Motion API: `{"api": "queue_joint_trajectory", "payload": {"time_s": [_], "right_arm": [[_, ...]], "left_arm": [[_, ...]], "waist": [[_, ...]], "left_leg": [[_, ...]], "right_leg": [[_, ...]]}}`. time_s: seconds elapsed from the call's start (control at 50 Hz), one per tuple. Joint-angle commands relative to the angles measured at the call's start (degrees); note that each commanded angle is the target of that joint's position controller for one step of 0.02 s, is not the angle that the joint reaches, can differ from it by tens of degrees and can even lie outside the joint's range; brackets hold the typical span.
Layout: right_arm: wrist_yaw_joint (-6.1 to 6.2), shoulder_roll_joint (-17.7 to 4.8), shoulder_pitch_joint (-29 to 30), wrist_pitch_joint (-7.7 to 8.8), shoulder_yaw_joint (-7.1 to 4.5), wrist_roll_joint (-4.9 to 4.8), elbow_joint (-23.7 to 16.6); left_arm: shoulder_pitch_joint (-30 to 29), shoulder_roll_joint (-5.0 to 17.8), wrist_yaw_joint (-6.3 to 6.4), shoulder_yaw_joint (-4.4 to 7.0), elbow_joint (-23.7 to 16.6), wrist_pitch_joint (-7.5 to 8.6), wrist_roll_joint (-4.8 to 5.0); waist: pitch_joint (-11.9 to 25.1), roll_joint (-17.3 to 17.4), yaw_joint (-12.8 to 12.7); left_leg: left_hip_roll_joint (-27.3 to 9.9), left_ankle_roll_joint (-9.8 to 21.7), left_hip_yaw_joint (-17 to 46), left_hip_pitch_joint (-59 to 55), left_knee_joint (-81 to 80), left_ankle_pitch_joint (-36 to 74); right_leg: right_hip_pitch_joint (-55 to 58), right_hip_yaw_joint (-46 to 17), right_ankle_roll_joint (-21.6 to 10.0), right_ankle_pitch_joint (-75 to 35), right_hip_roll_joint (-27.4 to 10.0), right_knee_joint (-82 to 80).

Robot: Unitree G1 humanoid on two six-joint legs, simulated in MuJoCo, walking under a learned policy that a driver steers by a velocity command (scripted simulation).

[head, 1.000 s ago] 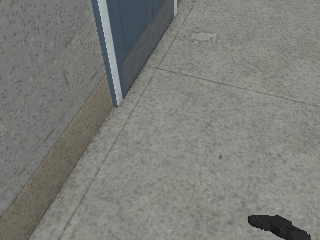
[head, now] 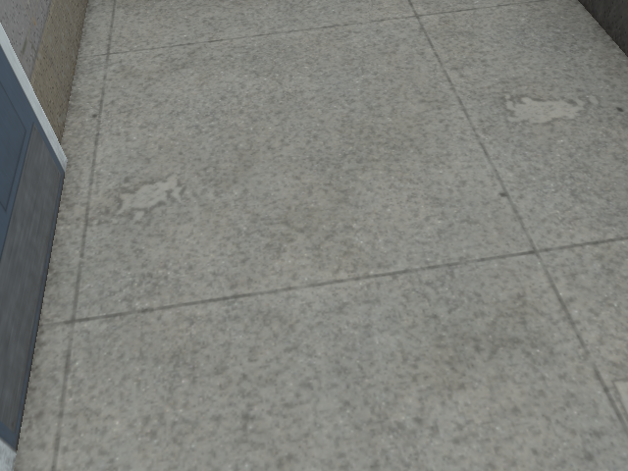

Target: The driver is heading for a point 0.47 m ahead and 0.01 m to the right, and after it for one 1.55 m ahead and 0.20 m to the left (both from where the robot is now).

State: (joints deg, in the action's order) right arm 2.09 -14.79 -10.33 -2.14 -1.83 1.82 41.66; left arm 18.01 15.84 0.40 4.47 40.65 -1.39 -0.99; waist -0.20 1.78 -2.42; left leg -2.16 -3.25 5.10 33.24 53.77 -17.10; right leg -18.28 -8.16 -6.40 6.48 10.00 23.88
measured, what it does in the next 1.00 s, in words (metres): walks ahead: left foot, then right foot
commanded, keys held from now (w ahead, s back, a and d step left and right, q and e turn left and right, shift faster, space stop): e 0.14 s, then no key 0.38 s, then w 0.48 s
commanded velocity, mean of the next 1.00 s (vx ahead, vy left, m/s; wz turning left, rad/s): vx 0.15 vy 0.00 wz -0.22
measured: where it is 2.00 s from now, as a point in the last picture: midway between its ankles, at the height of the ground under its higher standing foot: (408, 403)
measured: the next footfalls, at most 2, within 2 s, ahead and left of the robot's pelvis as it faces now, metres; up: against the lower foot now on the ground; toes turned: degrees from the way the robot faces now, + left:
left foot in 0.18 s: +0.13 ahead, +0.13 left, +0.00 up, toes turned -10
right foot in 0.52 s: +0.01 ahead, -0.08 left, +0.00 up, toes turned -5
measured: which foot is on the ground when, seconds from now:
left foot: up 0.00-0.16, down 0.18-1.00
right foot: down 0.00-0.18, up 0.20-0.50, down 0.52-0.82, up 0.84-1.00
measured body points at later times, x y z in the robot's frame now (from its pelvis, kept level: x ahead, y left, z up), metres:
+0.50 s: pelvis +0.03 +0.04 +0.00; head +0.04 +0.06 +0.45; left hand +0.19 +0.27 -0.13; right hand +0.07 -0.23 -0.11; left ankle +0.04 +0.14 -0.74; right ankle -0.03 -0.08 -0.73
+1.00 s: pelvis +0.13 +0.05 +0.01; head +0.13 +0.07 +0.46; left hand +0.27 +0.29 -0.13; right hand +0.07 -0.20 -0.12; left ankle +0.09 +0.14 -0.74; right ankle +0.10 -0.08 -0.68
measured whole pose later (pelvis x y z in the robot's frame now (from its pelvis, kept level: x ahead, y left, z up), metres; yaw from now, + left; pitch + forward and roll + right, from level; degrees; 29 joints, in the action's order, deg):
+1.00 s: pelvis +0.13 +0.05 +0.01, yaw -11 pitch +0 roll -1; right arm -0.3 -12.3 -24.4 4.7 -2.1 0.8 52.9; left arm 13.5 15.2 -1.6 3.4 50.3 1.8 -2.6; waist 0.9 -2.1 1.4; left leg 2.8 3.9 -1.2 3.5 15.6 -12.6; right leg -25.9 0.6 -3.4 14.1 -0.9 53.7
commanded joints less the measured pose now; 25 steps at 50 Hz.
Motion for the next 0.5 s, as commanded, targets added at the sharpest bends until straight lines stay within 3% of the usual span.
{"api": "queue_joint_trajectory", "payload": {"time_s": [0.02,0.06,0.1,0.14,0.16,0.18,0.2,0.22,0.24,0.26,0.3,0.34,0.44,0.46,0.5], "right_arm": [[0.01,-4.56,2.03,1.09,-1.04,-0.83,-4.45],[-0.59,-4.56,2.05,1.87,-0.82,-1.26,-4.62],[0.08,-5.19,0.4,2.47,-0.71,-2.34,-4.5],[1.03,-5.08,-3.24,3.06,-0.46,-2.63,-3.57],[1.53,-6.02,-6.06,3.47,-0.66,-2.08,-2.66],[2.06,-10.85,-4.22,3.68,-1.45,-0.89,-3.07],[1.76,-15.24,-0.32,3.5,-2.29,0.41,-4.73],[1.07,-11.99,-2.35,3.5,-2.0,-0.02,-3.94],[0.57,-8.25,-1.62,3.69,-0.93,-0.78,-3.98],[0.27,-5.86,0.23,3.76,-0.31,-0.95,-3.86],[0.46,-5.53,0.74,4.14,-0.06,-0.93,-3.56],[0.14,-5.29,-1.51,4.7,0.02,-0.74,-2.27],[-0.32,-7.39,-4.82,4.56,-0.45,-0.87,0.99],[-0.39,-7.76,-5.66,4.26,-0.59,-0.84,1.69],[-0.57,-7.26,-6.13,4.15,-0.43,-1.12,2.74]], "left_arm": [[1.8,8.21,0.21,2.27,-3.51,0.2,-0.38],[1.27,8.97,-0.17,2.42,-3.91,-0.47,-0.97],[0.04,9.76,-0.32,2.65,-3.88,-0.85,-0.66],[-1.82,9.38,-0.39,2.52,-3.65,-0.98,0.18],[-3.2,8.4,-0.11,2.21,-3.75,-0.9,0.79],[-0.7,4.64,-0.04,1.3,-4.33,-0.62,0.74],[-0.72,4.87,0.34,1.25,-5.64,-0.42,0.73],[-0.29,8.95,0.44,2.13,-4.18,-0.64,-1.44],[-0.52,8.83,0.11,2.19,-2.88,-0.65,-1.36],[-0.5,7.59,-0.16,1.97,-1.77,-0.82,-0.81],[-0.22,6.04,-0.6,1.32,-0.61,-1.47,-0.73],[-2.18,4.4,-0.69,0.48,-0.34,-1.87,-0.4],[-5.86,2.81,0.11,-1.07,1.66,-2.34,0.23],[-5.74,2.79,0.38,-1.24,2.43,-2.23,0.32],[-3.87,2.91,1.1,-1.6,4.41,-1.53,0.03]], "waist": [[3.5,-8.88,-0.87],[3.12,-9.2,-1.18],[3.12,-8.64,0.66],[3.01,-7.56,3.55],[3.29,-6.83,5.16],[2.74,1.52,1.98],[0.92,12.86,0.75],[3.36,9.46,2.04],[2.95,4.9,1.36],[2.09,2.92,0.45],[2.8,5.85,0.37],[3.58,6.16,1.06],[3.05,9.18,3.05],[2.4,9.19,3.05],[1.9,6.72,1.27]], "left_leg": [[1.84,0.95,-0.14,-0.06,-4.52,-2.46],[3.75,2.05,-0.43,-4.6,-9.56,-4.9],[5.25,2.62,0.04,-9.38,-13.85,-6.71],[6.06,3.43,-0.24,-17.62,-25.88,-1.76],[3.73,3.98,0.73,-23.53,-33.99,3.59],[-6.92,6.21,10.93,-25.83,-39.47,2.38],[-18.23,12.35,24.08,-25.55,-40.99,16.55],[-20.66,17.66,23.75,-23.68,-38.55,24.06],[-17.53,17.43,19.16,-22.5,-37.52,25.6],[-13.14,15.61,13.17,-21.67,-36.88,25.88],[-9.35,14.07,7.59,-23.85,-35.28,33.23],[-8.62,14.27,5.59,-25.7,-34.35,37.19],[-7.76,13.92,5.54,-26.15,-32.67,33.89],[-7.47,13.75,5.82,-25.74,-32.03,33.49],[-7.1,10.89,5.75,-21.77,-30.63,34.44]], "right_leg": [[7.26,-18.32,-6.3,1.25,-15.44,-6.02],[6.51,-19.96,-6.66,-1.71,-15.15,-4.88],[6.33,-23.81,-6.34,-7.76,-15.83,-3.32],[4.21,-24.08,-3.32,-9.35,-13.24,-1.01],[1.73,-22.18,-0.58,-4.88,-11.25,1.74],[-2.51,-15.21,2.91,11.05,-5.61,9.72],[-11.25,-3.07,4.8,23.2,3.45,17.57],[-9.41,-0.14,5.69,27.89,0.69,28.82],[-8.61,-1.05,6.29,24.89,-0.91,32.47],[-7.63,-1.45,7.12,20.94,-1.68,34.33],[-7.74,-0.98,8.52,17.98,-1.31,36.54],[-6.53,-0.22,9.26,17.49,-1.98,32.22],[2.17,5.66,7.82,20.36,-5.22,12.26],[4.07,6.4,7.21,18.59,-5.22,7.45],[12.87,4.53,5.77,3.55,-7.29,-5.62]]}}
